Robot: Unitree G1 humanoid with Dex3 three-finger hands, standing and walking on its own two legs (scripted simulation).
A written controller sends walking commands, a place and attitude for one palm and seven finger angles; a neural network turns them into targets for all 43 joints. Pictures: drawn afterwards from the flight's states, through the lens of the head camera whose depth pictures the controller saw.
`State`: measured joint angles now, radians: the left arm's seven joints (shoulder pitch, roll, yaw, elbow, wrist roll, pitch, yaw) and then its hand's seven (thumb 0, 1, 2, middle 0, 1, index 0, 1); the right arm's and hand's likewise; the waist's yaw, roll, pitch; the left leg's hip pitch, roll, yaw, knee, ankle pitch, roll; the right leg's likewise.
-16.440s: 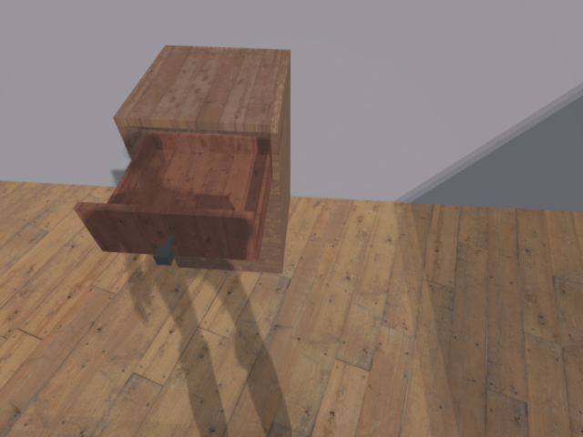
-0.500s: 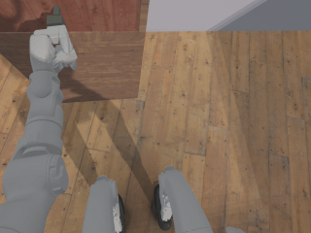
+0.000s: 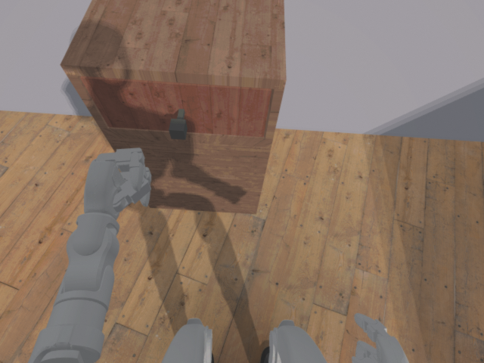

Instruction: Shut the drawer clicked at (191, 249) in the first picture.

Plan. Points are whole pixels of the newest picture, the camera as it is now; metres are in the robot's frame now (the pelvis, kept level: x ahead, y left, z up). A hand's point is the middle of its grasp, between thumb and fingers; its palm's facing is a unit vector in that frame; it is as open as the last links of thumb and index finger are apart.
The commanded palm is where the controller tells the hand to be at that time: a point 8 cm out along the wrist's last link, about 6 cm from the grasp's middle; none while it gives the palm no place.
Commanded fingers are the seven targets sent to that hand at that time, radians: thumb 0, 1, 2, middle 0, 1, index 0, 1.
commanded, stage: draw the hand back to the body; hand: left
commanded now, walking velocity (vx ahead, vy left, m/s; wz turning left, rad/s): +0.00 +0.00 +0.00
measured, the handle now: (179, 123) +0.59 +0.14 -0.07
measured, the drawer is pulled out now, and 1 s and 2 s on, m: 0.00 0.00 0.00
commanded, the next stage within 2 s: step back with the hand held close in 0.98 s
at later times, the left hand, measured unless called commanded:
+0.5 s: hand (41, 225) +0.27 +0.21 +0.17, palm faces +0.23 -0.92 -0.31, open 3.3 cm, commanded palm +0.22 +0.26 +0.19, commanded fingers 0.00 0.90 0.90 -1.40 -1.60 -1.40 -1.60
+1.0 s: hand out of the picture +0.20 +0.23 +0.25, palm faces +0.42 -0.81 -0.40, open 3.3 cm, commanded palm +0.15 +0.27 +0.26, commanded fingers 0.00 0.90 0.90 -1.40 -1.60 -1.40 -1.60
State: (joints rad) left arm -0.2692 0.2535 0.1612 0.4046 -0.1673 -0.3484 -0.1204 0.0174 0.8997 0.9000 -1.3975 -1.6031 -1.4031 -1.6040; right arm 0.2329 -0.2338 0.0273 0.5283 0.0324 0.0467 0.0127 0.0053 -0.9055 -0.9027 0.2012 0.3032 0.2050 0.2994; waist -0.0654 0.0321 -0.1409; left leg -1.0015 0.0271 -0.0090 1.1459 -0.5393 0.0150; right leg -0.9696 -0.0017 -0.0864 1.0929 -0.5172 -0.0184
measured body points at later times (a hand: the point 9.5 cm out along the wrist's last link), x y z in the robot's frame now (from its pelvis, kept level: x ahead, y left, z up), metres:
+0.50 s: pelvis +0.02 +0.01 +0.08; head +0.03 -0.01 +0.53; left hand +0.25 +0.26 +0.18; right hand +0.21 -0.21 +0.00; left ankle +0.00 +0.11 -0.65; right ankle +0.00 -0.11 -0.65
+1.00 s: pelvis +0.02 -0.01 +0.09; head +0.00 -0.04 +0.54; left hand +0.17 +0.27 +0.27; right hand +0.21 -0.23 +0.00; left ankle +0.00 +0.11 -0.65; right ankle +0.00 -0.11 -0.65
